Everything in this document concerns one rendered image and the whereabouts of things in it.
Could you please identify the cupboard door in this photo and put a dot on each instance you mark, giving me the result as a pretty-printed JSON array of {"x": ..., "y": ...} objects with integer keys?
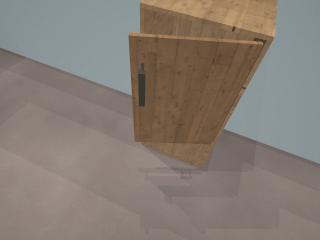
[{"x": 190, "y": 85}]

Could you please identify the handle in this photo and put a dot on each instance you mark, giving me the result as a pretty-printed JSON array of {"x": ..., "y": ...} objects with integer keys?
[{"x": 141, "y": 85}]

